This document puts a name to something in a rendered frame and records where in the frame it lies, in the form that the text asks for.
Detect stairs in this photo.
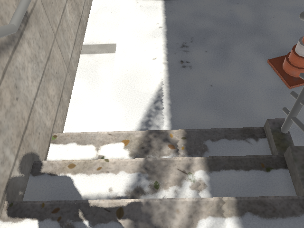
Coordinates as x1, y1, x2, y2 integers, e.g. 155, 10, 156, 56
0, 126, 304, 228

